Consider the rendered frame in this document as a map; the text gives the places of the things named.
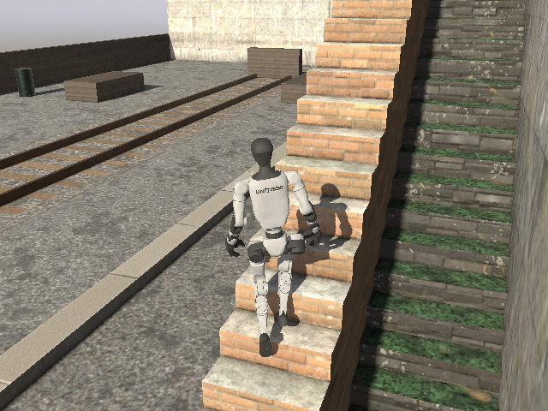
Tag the robot left upper arm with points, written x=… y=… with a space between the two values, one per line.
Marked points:
x=239 y=201

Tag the right robot forearm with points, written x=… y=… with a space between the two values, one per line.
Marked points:
x=312 y=220

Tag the robot head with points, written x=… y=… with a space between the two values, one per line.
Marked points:
x=262 y=149

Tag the robot right upper arm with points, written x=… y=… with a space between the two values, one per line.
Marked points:
x=299 y=189

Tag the right robot foot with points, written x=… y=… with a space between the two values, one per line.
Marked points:
x=283 y=320

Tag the left robot forearm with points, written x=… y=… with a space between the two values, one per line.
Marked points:
x=234 y=232

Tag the robot right hand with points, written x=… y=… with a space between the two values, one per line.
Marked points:
x=309 y=233

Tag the robot left hand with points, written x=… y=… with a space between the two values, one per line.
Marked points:
x=230 y=248

